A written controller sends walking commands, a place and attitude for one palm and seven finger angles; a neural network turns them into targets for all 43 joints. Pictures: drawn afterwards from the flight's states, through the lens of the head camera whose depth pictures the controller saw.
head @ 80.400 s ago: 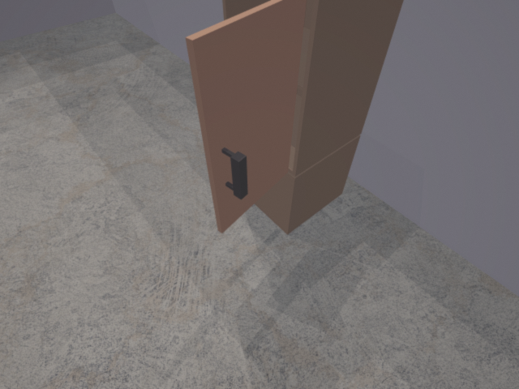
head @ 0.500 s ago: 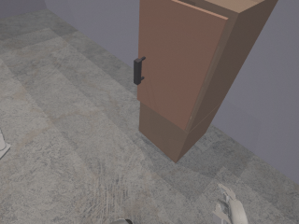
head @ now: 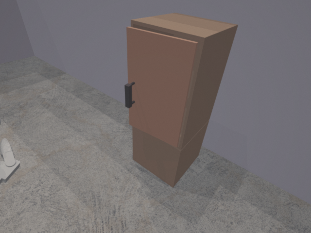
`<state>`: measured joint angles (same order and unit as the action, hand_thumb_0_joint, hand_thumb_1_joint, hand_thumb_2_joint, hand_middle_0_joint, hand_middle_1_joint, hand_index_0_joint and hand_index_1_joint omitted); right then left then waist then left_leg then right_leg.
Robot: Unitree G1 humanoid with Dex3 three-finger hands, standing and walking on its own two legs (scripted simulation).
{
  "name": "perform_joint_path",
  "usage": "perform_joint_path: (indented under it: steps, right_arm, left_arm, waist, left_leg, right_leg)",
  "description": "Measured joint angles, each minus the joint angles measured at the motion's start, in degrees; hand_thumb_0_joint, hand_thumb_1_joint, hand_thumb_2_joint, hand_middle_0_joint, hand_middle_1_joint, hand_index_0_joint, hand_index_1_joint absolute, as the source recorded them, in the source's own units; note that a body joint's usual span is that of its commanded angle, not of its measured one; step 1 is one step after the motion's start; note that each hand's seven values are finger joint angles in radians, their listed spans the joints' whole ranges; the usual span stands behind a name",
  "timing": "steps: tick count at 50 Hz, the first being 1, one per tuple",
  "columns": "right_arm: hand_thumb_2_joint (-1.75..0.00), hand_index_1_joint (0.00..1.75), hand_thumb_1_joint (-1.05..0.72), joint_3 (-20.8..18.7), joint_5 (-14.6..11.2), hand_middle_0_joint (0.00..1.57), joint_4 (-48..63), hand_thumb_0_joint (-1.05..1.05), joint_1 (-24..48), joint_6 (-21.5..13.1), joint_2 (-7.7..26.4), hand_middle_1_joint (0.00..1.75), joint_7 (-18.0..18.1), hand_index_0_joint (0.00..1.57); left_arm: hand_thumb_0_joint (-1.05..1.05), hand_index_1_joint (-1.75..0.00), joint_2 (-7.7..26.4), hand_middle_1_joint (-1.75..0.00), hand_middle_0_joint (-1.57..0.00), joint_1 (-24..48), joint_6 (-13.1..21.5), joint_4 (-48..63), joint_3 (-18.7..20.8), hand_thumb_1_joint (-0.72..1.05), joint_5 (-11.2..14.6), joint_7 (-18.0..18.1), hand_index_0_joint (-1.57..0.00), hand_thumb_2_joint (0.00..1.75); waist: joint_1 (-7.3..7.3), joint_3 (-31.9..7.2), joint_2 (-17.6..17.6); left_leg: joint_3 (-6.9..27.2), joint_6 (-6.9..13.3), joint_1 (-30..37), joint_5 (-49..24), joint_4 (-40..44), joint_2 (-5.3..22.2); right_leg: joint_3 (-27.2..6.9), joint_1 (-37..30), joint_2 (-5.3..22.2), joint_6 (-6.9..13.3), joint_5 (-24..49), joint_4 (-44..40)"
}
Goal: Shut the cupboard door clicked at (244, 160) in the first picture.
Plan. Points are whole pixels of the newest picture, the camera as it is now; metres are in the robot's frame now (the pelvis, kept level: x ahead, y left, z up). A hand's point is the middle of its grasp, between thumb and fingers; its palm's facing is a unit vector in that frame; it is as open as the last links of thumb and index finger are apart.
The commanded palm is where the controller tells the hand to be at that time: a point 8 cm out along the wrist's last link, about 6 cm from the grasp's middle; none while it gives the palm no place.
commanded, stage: stop stepping back and stand still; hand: left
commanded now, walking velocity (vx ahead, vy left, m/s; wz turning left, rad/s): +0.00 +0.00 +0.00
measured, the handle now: (130, 94) +0.87 +0.18 -0.07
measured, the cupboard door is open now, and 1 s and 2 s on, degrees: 6 6 6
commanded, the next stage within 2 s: let the arm hang, fingers relaxed in 1.02 s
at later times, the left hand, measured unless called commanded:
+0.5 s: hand out of the picture +0.16 +0.33 +0.16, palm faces +0.58 -0.76 -0.30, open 7.4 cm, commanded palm +0.11 +0.33 +0.20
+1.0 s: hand (14, 175) +0.17 +0.29 +0.15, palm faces +0.47 -0.82 -0.32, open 7.4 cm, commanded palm +0.11 +0.33 +0.20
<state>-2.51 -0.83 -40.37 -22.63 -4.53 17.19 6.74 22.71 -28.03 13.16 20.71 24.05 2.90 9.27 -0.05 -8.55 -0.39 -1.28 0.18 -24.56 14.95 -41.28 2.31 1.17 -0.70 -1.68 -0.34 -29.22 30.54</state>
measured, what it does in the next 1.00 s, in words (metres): stands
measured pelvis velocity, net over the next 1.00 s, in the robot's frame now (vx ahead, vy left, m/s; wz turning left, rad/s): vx -0.04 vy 0.03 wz -0.01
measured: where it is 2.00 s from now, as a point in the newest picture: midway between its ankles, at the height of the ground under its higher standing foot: outside the picture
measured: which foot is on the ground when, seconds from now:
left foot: down 0.00-1.00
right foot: down 0.00-1.00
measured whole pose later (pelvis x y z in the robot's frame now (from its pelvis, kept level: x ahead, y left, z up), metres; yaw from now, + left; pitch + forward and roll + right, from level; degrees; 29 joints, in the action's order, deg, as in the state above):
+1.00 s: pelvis -0.04 +0.03 +0.02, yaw -1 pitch -1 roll -1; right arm 1.5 -1.0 -37.9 -13.8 -6.3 11.7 5.4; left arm 18.0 -24.8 7.4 18.4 19.3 3.0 9.6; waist 1.2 -1.5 -0.1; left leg -1.4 3.0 -19.3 7.4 -27.1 -1.8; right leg -2.0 6.5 -2.3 0.6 -19.7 26.7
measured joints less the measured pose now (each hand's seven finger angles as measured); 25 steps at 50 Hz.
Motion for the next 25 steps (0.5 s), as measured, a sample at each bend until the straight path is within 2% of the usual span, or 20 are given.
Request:
perform_joint_path:
  steps: [1, 3, 5, 7, 10, 13, 15, 18, 21, 23, 25]
  right_arm:
    - [-0.9, 0.3, -0.91, 0.1, -0.1, 0.2, -0.8, 0.02, 0.8, -0.5, -0.7, 0.3, 0.1, 0.2]
    - [-0.9, 0.3, -0.91, 0.8, 0.0, 0.2, -0.8, 0.02, 3.7, -1.5, -2.2, 0.3, 0.0, 0.2]
    - [-0.9, 0.3, -0.91, 1.6, 0.6, 0.2, 1.2, 0.02, 6.9, -3.4, -4.1, 0.3, -0.9, 0.2]
    - [-0.9, 0.3, -0.91, 2.7, 1.3, 0.2, 3.3, 0.02, 9.1, -5.2, -6.7, 0.3, -2.0, 0.2]
    - [-0.9, 0.3, -0.91, 4.4, 1.7, 0.2, 6.2, 0.02, 9.8, -5.9, -9.8, 0.3, -3.3, 0.2]
    - [-0.9, 0.3, -0.9, 5.3, 1.9, 0.2, 7.5, 0.02, 9.2, -4.3, -10.5, 0.3, -3.7, 0.21]
    - [-0.9, 0.3, -0.9, 5.3, 1.8, 0.2, 6.7, 0.01, 8.7, -2.6, -9.8, 0.3, -3.5, 0.21]
    - [-0.9, 0.3, -0.9, 4.9, 1.2, 0.2, 4.5, 0.01, 7.5, -0.4, -7.5, 0.3, -2.8, 0.21]
    - [-0.9, 0.3, -0.9, 4.0, 0.4, 0.2, 2.2, 0.01, 6.2, 0.3, -5.2, 0.3, -1.9, 0.21]
    - [-0.9, 0.3, -0.9, 3.7, 0.0, 0.2, 0.6, 0.02, 5.7, 0.4, -4.4, 0.3, -1.2, 0.21]
    - [-0.9, 0.3, -0.91, 3.8, -0.1, 0.2, 0.2, 0.02, 5.8, 0.1, -4.2, 0.3, -0.8, 0.21]
  left_arm:
    - [0.0, -0.31, -0.8, -0.3, -0.21, 3.0, -0.4, -1.3, -0.6, 0.88, -0.2, 0.2, -0.21, 0.9]
    - [0.01, -0.3, -2.1, -0.3, -0.21, 7.3, -1.4, -2.2, -1.2, 0.89, -0.3, 0.7, -0.21, 0.9]
    - [0.01, -0.3, -2.0, -0.3, -0.2, 7.4, -2.2, 0.5, -1.0, 0.89, 0.1, 0.8, -0.21, 0.9]
    - [0.01, -0.3, -0.1, -0.3, -0.2, 4.5, -1.9, 5.8, -0.4, 0.89, 0.6, 0.3, -0.21, 0.9]
    - [0.02, -0.3, 4.1, -0.3, -0.21, -2.7, -0.3, 14.5, 1.7, 0.89, 1.1, -0.6, -0.21, 0.9]
    - [0.01, -0.3, 7.5, -0.3, -0.21, -9.0, 1.2, 17.5, 4.2, 0.89, 1.7, -1.3, -0.21, 0.9]
    - [0.01, -0.31, 8.4, -0.3, -0.21, -11.1, 1.1, 16.0, 4.9, 0.88, 2.0, -1.3, -0.22, 0.9]
    - [0.0, -0.31, 6.4, -0.3, -0.22, -11.0, -0.4, 10.2, 4.3, 0.88, 1.9, -0.5, -0.22, 0.9]
    - [0.0, -0.31, 2.1, -0.3, -0.21, -6.0, -2.8, 1.3, 2.1, 0.88, 1.5, 0.3, -0.22, 0.9]
    - [0.0, -0.31, -1.3, -0.3, -0.21, -1.3, -4.4, -4.5, 0.4, 0.89, 1.2, 0.8, -0.21, 0.9]
    - [0.01, -0.3, -4.5, -0.3, -0.2, 2.7, -6.0, -7.7, -1.2, 0.89, 0.7, 1.2, -0.21, 0.9]
  waist:
    - [-0.29, 1.7, 1.2]
    - [0.03, 6.0, 2.8]
    - [-0.77, 9.7, 3.2]
    - [-1.85, 11.6, 3.6]
    - [-2.77, 11.1, 3.8]
    - [-3.38, 9.1, 1.5]
    - [-2.46, 7.0, -0.2]
    - [-0.3, 4.1, -2.8]
    - [1.27, 2.8, -4.4]
    - [2.23, 2.6, -3.7]
    - [2.58, 3.1, -1.9]
  left_leg:
    - [0.0, 1.0, -0.1, 0.5, 0.5, -1.2]
    - [-1.1, 2.3, -0.1, -1.9, 1.8, -2.3]
    - [-2.1, 2.7, -0.2, -4.9, 4.5, -1.9]
    - [-2.8, 2.7, 0.0, -7.7, 8.4, -1.4]
    - [-3.1, 2.1, 0.0, -10.9, 13.2, -1.0]
    - [-2.2, 1.1, -0.8, -9.9, 13.4, -1.1]
    - [-1.9, 0.0, -1.1, -5.9, 11.4, -1.2]
    - [-2.1, -0.6, -0.4, -3.6, 9.4, -1.4]
    - [-2.2, 1.9, 1.4, -8.3, 9.4, -1.5]
    - [-2.3, 3.4, 2.5, -7.6, 9.4, -2.1]
    - [-2.6, 3.4, 3.4, -7.6, 10.6, -2.9]
  right_leg:
    - [0.6, 0.8, 1.1, -0.4, -0.7, 1.6]
    - [-0.3, 3.2, 2.4, -0.4, 0.6, 4.9]
    - [-1.9, 7.1, 1.9, 0.3, 1.0, 8.9]
    - [-2.4, 10.6, 1.0, 0.6, -0.3, 10.7]
    - [0.0, 11.6, 0.2, 1.2, 1.7, 4.0]
    - [1.5, 10.5, -0.1, 1.9, 8.9, -1.2]
    - [1.7, 9.7, 0.0, 1.7, 9.5, -2.0]
    - [1.0, 8.3, 0.2, 1.0, 8.3, -1.9]
    - [1.1, 6.3, 0.3, 0.0, 7.2, -1.2]
    - [1.1, 5.3, 0.8, -0.3, 6.6, -0.9]
    - [0.5, 5.3, 1.3, -0.2, 6.1, -0.2]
